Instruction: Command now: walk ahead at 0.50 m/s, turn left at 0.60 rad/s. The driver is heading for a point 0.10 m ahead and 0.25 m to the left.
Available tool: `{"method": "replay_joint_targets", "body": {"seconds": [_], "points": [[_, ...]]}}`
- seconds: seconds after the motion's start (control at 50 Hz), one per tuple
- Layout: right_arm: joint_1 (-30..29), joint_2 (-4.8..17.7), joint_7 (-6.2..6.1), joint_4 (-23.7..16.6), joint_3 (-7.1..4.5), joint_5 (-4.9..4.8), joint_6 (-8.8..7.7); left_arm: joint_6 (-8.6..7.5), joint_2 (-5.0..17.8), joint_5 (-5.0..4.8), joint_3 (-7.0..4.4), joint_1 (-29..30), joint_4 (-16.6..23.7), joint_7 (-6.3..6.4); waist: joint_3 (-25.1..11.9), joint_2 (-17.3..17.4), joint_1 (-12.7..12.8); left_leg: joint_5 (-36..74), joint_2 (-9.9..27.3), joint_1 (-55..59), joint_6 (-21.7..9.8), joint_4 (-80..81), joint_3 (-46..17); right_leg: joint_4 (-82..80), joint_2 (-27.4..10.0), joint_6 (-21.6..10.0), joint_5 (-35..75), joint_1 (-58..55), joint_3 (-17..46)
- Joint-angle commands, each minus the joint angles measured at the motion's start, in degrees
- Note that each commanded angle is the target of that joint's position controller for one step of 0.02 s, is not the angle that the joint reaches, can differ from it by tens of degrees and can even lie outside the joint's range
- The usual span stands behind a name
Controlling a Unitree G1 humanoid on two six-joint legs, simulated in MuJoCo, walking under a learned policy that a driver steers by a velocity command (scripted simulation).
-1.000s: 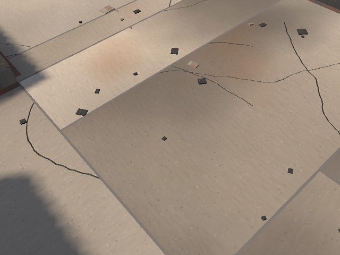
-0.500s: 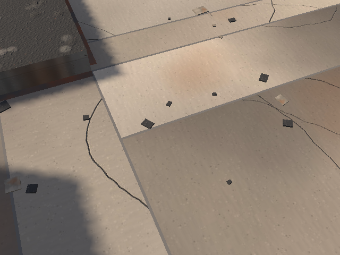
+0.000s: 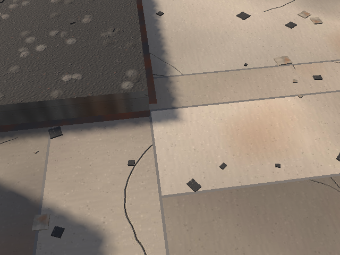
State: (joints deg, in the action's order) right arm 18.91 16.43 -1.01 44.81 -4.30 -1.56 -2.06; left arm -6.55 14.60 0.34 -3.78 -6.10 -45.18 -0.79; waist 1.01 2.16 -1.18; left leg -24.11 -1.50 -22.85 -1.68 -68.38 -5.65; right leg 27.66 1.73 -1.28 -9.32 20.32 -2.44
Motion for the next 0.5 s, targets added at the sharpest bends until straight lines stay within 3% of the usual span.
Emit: {"method": "replay_joint_targets", "body": {"seconds": [0.02,0.06,0.12,0.18,0.22,0.28,0.32,0.34,0.36,0.38,0.4,0.42,0.44,0.46,0.48,0.5], "points": [[-2.17,5.48,0.38,-6.23,-1.77,-0.03,-0.32,0.09,5.24,0.46,-1.15,-3.37,1.13,0.37,-1.15,-8.01,2.04,4.78,8.08,-16.40,0.11,-0.82,-1.66,-15.95,-16.87,-8.64,-2.19,-13.99,17.93],[-2.78,3.44,0.57,-7.30,-1.29,-0.21,0.35,-0.45,6.33,-0.03,-1.58,-3.78,0.25,0.33,-0.54,-7.68,1.64,6.26,9.11,-16.74,0.52,2.06,-0.65,-18.36,-16.91,-9.67,2.24,-12.36,13.21],[-5.47,3.01,0.80,-9.09,-0.95,0.18,0.54,-0.64,8.71,-0.06,-2.35,-4.63,-0.61,0.55,-0.57,-5.98,1.79,12.97,9.73,-19.30,1.46,8.46,-0.36,-19.69,-17.45,-10.45,9.18,-14.02,7.34],[-9.44,2.46,1.85,-10.08,-0.48,0.04,0.00,-0.06,9.65,-0.23,-2.49,-4.99,-0.86,0.77,0.21,-5.48,3.13,22.37,8.99,-17.48,1.24,18.48,2.08,-19.62,-15.35,-8.66,13.16,-15.13,0.01],[-13.79,1.63,2.66,-11.52,-0.06,0.53,-0.34,0.75,10.38,-0.36,-2.49,-5.42,-0.99,1.22,1.99,-5.08,4.41,26.24,7.38,-14.65,1.03,25.81,5.35,-17.61,-14.36,-7.36,20.63,-14.92,-4.39],[-16.81,1.61,3.72,-13.64,-0.08,0.73,-0.48,2.07,12.11,-1.40,-2.66,-8.84,-2.18,1.41,1.16,-6.18,5.13,23.94,4.65,-10.55,-0.08,31.93,7.68,-13.11,-15.71,-6.45,30.29,-18.58,-5.44],[-13.90,3.93,4.05,-13.67,-1.12,1.22,-0.48,2.75,13.85,-2.37,-3.06,-8.44,-2.22,1.66,-1.26,-8.08,2.45,19.22,1.73,-5.30,-2.09,34.98,8.73,-6.64,-16.41,-5.35,40.61,-21.35,-5.58],[-8.44,5.81,4.03,-12.18,-2.14,1.51,-0.56,3.06,13.96,-2.69,-3.02,-7.70,-2.18,1.84,-4.01,-7.75,-0.94,21.29,0.00,1.57,-3.53,38.83,9.13,0.04,-15.46,-4.12,42.96,-21.36,-6.27],[-2.12,8.43,3.38,-10.27,-3.42,1.68,-0.56,3.10,12.61,-2.42,-2.48,-8.28,-2.33,1.86,-7.40,-5.85,-4.38,29.96,-1.03,12.59,-5.25,42.99,8.76,9.77,-13.08,-1.91,39.13,-17.19,-7.93],[3.35,13.42,1.92,-9.58,-4.37,2.51,-0.10,2.68,8.97,0.31,-1.04,-9.87,-0.69,1.61,-14.24,3.06,-5.35,56.41,10.19,29.66,-9.07,38.10,-3.84,27.33,-9.69,1.29,13.36,-3.43,-8.65],[-0.85,15.47,1.21,-11.84,-3.05,3.65,0.12,2.03,3.89,1.88,1.01,-17.35,-0.63,0.46,-23.25,13.44,1.57,85.21,25.08,42.77,-20.03,33.21,-23.06,46.29,-3.00,4.44,-34.65,11.23,-1.65],[0.44,11.48,2.06,-12.42,-1.98,3.08,0.32,1.94,9.15,-0.59,0.36,-17.70,-2.33,-0.24,-32.65,6.68,-2.39,73.80,26.96,42.59,-23.83,37.64,-25.81,50.65,-3.83,4.71,-33.35,11.51,7.61],[-1.80,9.18,2.61,-11.21,-1.55,2.50,0.41,2.47,10.91,-2.68,-0.30,-11.23,-1.17,-0.32,-23.85,3.78,-2.77,61.33,22.28,35.91,-20.78,40.71,-18.65,49.24,-6.04,4.46,-29.11,15.96,6.17],[-5.97,7.11,2.64,-10.70,-0.92,1.47,0.31,3.18,10.03,-2.14,-0.08,-7.64,-0.51,0.34,-16.09,0.43,-1.46,51.03,18.50,27.64,-16.88,43.00,-13.75,44.28,-7.88,4.34,-24.94,17.37,5.26],[-9.14,5.48,2.52,-10.60,-0.23,1.47,0.31,4.33,9.61,-1.40,-0.18,-6.77,-1.18,1.15,-11.27,-0.20,0.27,45.60,16.36,18.56,-14.73,45.44,-10.64,40.30,-9.03,4.63,-22.47,14.28,5.39],[-11.72,6.06,2.45,-10.56,-0.34,2.06,0.34,5.52,9.42,-1.05,-0.28,-8.41,-1.64,1.69,-9.05,1.36,2.57,43.13,14.80,10.02,-13.75,47.86,-7.65,37.52,-8.90,5.12,-19.71,8.39,4.90]]}}
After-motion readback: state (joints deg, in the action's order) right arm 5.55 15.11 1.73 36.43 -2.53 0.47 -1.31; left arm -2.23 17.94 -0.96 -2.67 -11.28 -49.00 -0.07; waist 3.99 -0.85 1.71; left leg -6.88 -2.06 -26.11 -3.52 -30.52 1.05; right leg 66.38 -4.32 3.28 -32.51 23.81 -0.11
